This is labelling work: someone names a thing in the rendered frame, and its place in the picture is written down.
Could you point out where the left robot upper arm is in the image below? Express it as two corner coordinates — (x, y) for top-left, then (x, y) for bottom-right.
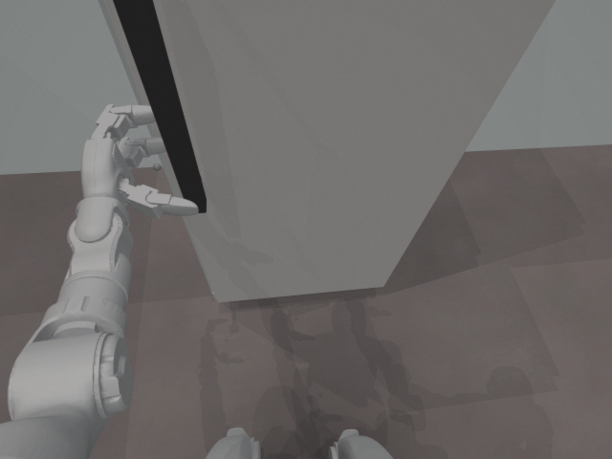
(0, 332), (134, 459)

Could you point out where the robot left thigh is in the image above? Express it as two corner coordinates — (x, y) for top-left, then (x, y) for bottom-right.
(206, 435), (260, 459)

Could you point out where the fridge door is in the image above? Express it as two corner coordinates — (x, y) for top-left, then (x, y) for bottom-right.
(104, 0), (556, 303)

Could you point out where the left robot hand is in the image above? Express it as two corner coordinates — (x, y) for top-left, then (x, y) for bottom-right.
(81, 104), (199, 219)

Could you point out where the handle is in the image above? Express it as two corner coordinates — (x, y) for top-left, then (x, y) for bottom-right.
(113, 0), (207, 213)

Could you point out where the robot left forearm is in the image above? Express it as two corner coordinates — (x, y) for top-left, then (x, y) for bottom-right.
(7, 196), (134, 420)

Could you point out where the right robot shin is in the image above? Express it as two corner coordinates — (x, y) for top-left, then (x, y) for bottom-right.
(339, 429), (359, 440)

